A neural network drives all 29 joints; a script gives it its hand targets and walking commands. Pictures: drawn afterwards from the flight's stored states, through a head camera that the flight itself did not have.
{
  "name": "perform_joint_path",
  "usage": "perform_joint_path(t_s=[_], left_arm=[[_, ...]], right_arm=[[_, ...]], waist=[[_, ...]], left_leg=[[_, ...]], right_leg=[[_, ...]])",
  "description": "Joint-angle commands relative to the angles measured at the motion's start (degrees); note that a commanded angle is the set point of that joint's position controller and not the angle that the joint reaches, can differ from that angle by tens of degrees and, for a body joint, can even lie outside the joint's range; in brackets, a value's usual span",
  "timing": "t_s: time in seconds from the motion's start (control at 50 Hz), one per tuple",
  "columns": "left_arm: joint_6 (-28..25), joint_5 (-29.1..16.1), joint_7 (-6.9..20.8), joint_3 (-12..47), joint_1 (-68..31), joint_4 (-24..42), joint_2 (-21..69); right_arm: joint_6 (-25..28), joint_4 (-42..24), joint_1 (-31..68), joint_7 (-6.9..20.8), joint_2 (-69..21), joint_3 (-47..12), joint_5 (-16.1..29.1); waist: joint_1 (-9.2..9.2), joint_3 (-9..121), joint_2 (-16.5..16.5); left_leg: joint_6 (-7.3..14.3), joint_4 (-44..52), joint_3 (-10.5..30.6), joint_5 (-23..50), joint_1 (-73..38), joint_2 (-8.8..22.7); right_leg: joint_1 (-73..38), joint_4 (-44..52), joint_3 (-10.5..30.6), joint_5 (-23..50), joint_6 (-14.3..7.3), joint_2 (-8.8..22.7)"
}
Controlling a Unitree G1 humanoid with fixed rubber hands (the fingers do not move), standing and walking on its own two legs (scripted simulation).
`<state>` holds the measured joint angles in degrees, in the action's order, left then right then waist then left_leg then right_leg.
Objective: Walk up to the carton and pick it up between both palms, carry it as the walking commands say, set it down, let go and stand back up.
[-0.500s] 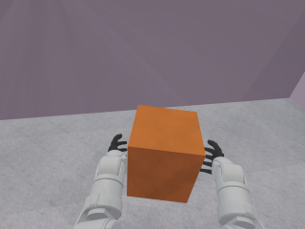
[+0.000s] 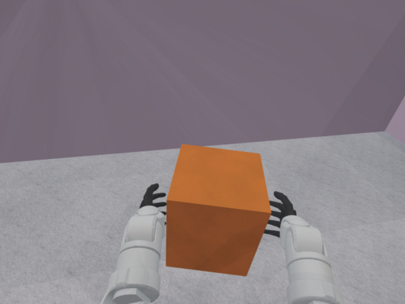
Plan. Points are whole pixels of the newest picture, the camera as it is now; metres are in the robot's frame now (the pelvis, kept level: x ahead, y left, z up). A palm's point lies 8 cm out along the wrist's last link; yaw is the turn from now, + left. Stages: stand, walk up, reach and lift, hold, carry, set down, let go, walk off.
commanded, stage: hold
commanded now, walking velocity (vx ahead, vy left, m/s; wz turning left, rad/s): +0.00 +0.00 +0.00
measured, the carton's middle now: (213, 209) +0.40 -0.01 -0.02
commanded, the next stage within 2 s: carry in 1.04 s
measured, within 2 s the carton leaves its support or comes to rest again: neither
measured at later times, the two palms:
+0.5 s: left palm (148, 216) +0.30 +0.14 +0.06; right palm (288, 227) +0.29 -0.16 +0.06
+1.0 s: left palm (148, 216) +0.30 +0.14 +0.06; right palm (287, 228) +0.29 -0.16 +0.06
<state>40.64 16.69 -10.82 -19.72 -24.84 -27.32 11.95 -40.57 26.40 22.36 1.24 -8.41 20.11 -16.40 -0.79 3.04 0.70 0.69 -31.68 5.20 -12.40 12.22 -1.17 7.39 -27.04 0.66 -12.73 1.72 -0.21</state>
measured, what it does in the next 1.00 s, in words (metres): stands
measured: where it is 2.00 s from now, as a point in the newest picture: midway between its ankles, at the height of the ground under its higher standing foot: outside the picture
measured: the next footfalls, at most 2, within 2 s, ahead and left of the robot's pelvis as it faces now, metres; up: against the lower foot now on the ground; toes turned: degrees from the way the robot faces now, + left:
left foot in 1.54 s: -0.03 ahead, +0.11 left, +0.00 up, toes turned +2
right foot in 1.94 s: -0.20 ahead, -0.17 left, +0.00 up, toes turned +14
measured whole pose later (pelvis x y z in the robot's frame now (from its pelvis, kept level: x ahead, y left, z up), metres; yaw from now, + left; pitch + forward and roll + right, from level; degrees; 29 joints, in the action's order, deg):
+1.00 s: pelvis +0.00 +0.00 +0.00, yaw +0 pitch -7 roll -2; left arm 41.4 15.9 -9.4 -18.3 -23.0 -25.0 11.2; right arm -42.6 22.2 19.4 1.2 -9.1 17.8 -16.4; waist -0.8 2.8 0.5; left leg 0.6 -31.1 5.2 -12.4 11.7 -1.2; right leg 7.1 -27.0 0.7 -13.0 1.6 -0.2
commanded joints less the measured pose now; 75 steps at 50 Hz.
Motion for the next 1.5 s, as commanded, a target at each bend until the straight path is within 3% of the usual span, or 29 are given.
perform_joint_path(t_s=[0.0,0.22,0.26,0.3,0.46,0.5,0.58,0.62,0.64,0.66,0.7,0.74,0.8,0.82,0.88,0.98,1.0,1.02,1.04,1.06,1.1,1.16,1.18,1.2,1.22,1.26,1.3,1.42,1.48], left_arm=[[-0.55,-15.12,26.08,30.64,-27.67,-0.43,56.48],[-0.03,-16.48,26.31,33.40,-24.87,1.06,56.44],[-0.72,-17.10,26.47,32.63,-27.82,2.17,55.60],[-1.31,-17.12,26.41,35.06,-29.62,6.22,55.56],[-0.51,-16.93,26.30,35.72,-26.70,5.28,56.24],[0.04,-15.27,26.08,31.23,-20.90,1.75,53.50],[-0.50,-17.79,26.55,35.00,-31.16,5.34,56.43],[-1.25,-16.72,26.39,33.15,-27.97,4.64,54.36],[-0.80,-17.55,26.55,35.03,-28.60,3.93,57.07],[-0.65,-17.20,26.68,34.28,-26.91,3.06,56.91],[0.31,-16.60,26.75,33.50,-27.04,2.83,56.45],[-0.60,-16.80,26.56,34.04,-27.74,5.32,56.11],[-0.12,-15.43,26.89,33.11,-25.68,2.67,55.11],[-1.08,-16.59,27.04,32.79,-27.62,3.81,55.36],[-0.29,-17.44,26.81,34.76,-24.92,2.80,57.36],[-0.20,-16.88,26.84,34.30,-25.60,3.27,55.92],[-0.50,-16.71,26.48,33.83,-25.57,4.03,56.06],[-0.70,-17.21,25.50,37.37,-29.68,6.14,55.11],[0.12,-18.17,25.22,37.30,-26.95,4.74,55.62],[-0.17,-19.22,24.95,36.99,-31.33,6.77,55.06],[1.05,-22.61,24.51,41.79,-31.23,13.23,55.67],[6.06,-29.09,23.76,48.83,-34.48,24.21,56.21],[8.35,-28.81,23.16,48.34,-29.09,23.47,53.88],[10.99,-28.06,22.77,47.29,-26.65,22.98,53.15],[12.47,-26.07,22.71,44.11,-20.76,19.54,51.87],[15.51,-32.38,21.81,48.67,-26.30,32.48,54.41],[20.19,-33.78,20.73,49.09,-26.42,35.54,53.51],[27.18,-33.89,20.11,47.99,-22.50,35.74,52.62],[27.95,-34.34,19.45,47.94,-23.07,39.49,53.85]], right_arm=[[1.30,-2.19,35.57,15.67,-59.01,-31.82,15.20],[0.89,-4.42,31.89,15.48,-58.48,-33.35,15.97],[1.00,-5.30,34.29,15.53,-58.95,-33.98,15.79],[1.14,-5.18,32.31,15.54,-59.05,-33.98,15.73],[1.01,-7.00,31.42,15.44,-58.73,-34.90,15.87],[0.20,-6.76,31.65,15.33,-57.67,-34.41,15.69],[0.80,-5.67,32.47,15.43,-58.81,-34.08,16.33],[1.05,-7.12,34.95,15.61,-58.30,-35.80,16.90],[1.47,-10.59,37.34,15.52,-57.68,-36.78,17.68],[1.48,-11.33,38.14,15.22,-58.69,-37.23,17.67],[0.17,-4.01,31.91,15.37,-59.07,-34.30,16.26],[-0.01,-4.34,30.26,15.91,-59.15,-33.70,15.06],[0.20,-3.52,30.73,15.48,-58.81,-33.29,15.21],[0.99,-8.55,35.25,15.74,-58.00,-35.56,16.34],[1.31,-10.87,34.57,15.51,-57.43,-36.45,17.15],[1.03,-8.33,33.40,15.52,-57.78,-35.65,16.25],[0.70,-8.30,32.66,15.58,-58.00,-36.37,16.64],[0.81,-9.67,32.81,14.44,-57.07,-38.44,18.03],[0.50,-10.18,31.66,14.15,-56.21,-38.21,18.65],[0.51,-9.72,32.13,13.53,-57.33,-39.03,19.08],[-1.01,-16.71,34.61,12.52,-58.29,-43.25,22.56],[-6.04,-21.27,30.68,10.55,-59.26,-46.96,24.42],[-7.91,-24.75,32.20,9.78,-59.11,-49.18,26.89],[-10.60,-25.30,32.92,9.60,-58.49,-49.44,28.45],[-12.29,-23.72,32.61,9.63,-58.07,-49.18,28.29],[-15.05,-36.13,38.34,8.77,-59.64,-55.44,34.89],[-20.10,-35.92,32.89,7.88,-57.85,-54.86,35.99],[-26.78,-37.29,27.37,7.39,-58.16,-53.77,36.39],[-28.11,-41.90,31.15,7.57,-59.25,-53.94,37.92]], waist=[[1.33,14.02,-1.24],[-0.26,12.80,-1.89],[0.25,12.27,2.86],[0.26,15.51,-3.09],[-0.04,15.93,-3.36],[2.21,10.82,1.26],[-0.19,13.60,-4.05],[1.50,12.32,0.60],[-0.06,13.92,-1.65],[2.16,15.79,-1.47],[-0.71,11.58,-2.84],[-0.62,11.70,0.29],[0.86,9.39,-3.49],[1.74,14.46,0.16],[0.61,14.62,-3.69],[0.50,13.34,-1.85],[0.51,13.63,-2.29],[0.27,12.74,-5.59],[0.52,10.40,-10.66],[0.90,13.03,-7.69],[1.27,17.57,-11.96],[1.24,22.29,-4.95],[1.02,24.29,2.49],[1.38,22.71,11.08],[2.07,24.79,14.79],[1.04,23.86,9.69],[1.14,21.74,4.72],[1.14,25.45,11.64],[0.30,29.58,13.59]], left_leg=[[-0.73,11.02,-0.55,2.27,-9.38,-2.28],[-0.58,10.92,0.52,4.44,-11.30,-2.14],[0.05,11.25,0.55,0.86,-10.68,-1.67],[-0.72,10.66,-0.24,4.36,-11.50,-1.86],[-1.15,10.62,-0.05,5.57,-10.82,-2.79],[-0.24,11.08,-0.39,4.60,-8.70,-2.15],[-0.72,11.22,-0.41,-0.63,-9.33,-2.97],[0.11,10.74,0.03,0.31,-7.55,-1.76],[-0.52,10.84,0.18,0.30,-10.37,-1.84],[-0.21,10.09,-0.33,2.98,-9.48,-2.70],[0.00,11.04,-0.21,0.50,-8.20,-2.57],[-0.20,11.88,0.21,-0.86,-10.57,-2.02],[-0.38,11.78,-0.53,2.01,-6.49,-2.22],[-0.26,10.97,0.38,1.79,-9.79,-2.12],[-0.79,11.12,-0.31,4.68,-9.53,-2.46],[-0.58,10.49,-0.25,4.41,-9.86,-3.15],[-0.41,10.62,-0.29,3.42,-10.95,-2.57],[1.33,8.28,7.90,8.05,-1.47,12.08],[3.20,11.62,11.97,6.47,2.65,13.77],[5.20,10.47,14.75,8.59,3.76,14.86],[9.45,8.35,17.21,20.04,1.20,16.73],[3.40,-3.86,7.37,25.70,6.09,10.70],[1.25,-11.61,3.47,15.63,12.58,5.06],[-0.68,-21.45,-1.75,-9.63,22.53,-0.40],[-1.33,-32.00,-5.14,-23.26,23.48,-0.28],[-1.69,-37.46,-4.11,-18.63,24.45,2.94],[-2.42,-35.80,-6.74,-16.04,24.31,1.91],[-1.88,-12.79,-6.74,-14.80,18.41,2.53],[-1.79,1.65,-8.94,-3.55,13.35,0.62]], right_leg=[[-1.25,6.49,4.13,0.69,-2.40,-4.03],[-0.03,6.53,3.69,2.55,-2.58,-3.97],[1.27,6.21,3.51,-1.56,-2.17,-4.61],[-0.47,5.73,3.96,3.37,-2.65,-4.41],[-1.56,6.35,3.88,3.57,-2.61,-4.49],[-0.70,7.24,3.89,2.49,-2.08,-4.38],[-0.57,6.97,4.01,-1.99,-3.09,-4.11],[0.29,5.60,3.84,-1.19,-2.40,-4.33],[0.39,5.36,3.19,-0.62,-2.58,-4.61],[-0.66,5.70,4.09,1.19,-2.36,-4.48],[-0.19,7.08,4.51,-1.28,-2.65,-3.86],[0.79,6.59,3.09,-3.17,-2.51,-4.72],[-1.46,6.41,3.76,1.52,-2.73,-4.10],[-0.65,5.93,3.64,-0.07,-2.39,-4.50],[-1.42,5.79,3.74,3.84,-2.71,-4.32],[-0.80,6.51,3.76,2.13,-2.53,-4.25],[-0.57,6.66,4.20,0.94,-2.68,-3.77],[10.30,-4.25,1.19,-2.02,-1.28,5.12],[11.62,-8.83,0.77,-5.94,-0.40,2.53],[10.98,-12.45,-0.68,-8.50,-0.60,1.51],[14.31,-18.43,-1.06,-11.53,-1.00,-0.16],[3.72,-3.14,1.44,5.83,-2.93,5.05],[-3.78,0.40,8.09,19.30,-5.59,10.96],[-8.16,3.18,16.39,37.29,-9.26,19.63],[-6.86,0.54,19.37,47.44,-14.47,27.59],[-6.54,-2.49,9.98,46.25,-13.68,22.43],[-3.41,-2.10,7.13,39.61,-12.10,19.50],[-6.57,-6.28,3.44,37.96,-11.02,19.33],[-7.30,-10.81,0.75,35.83,-8.51,17.16]])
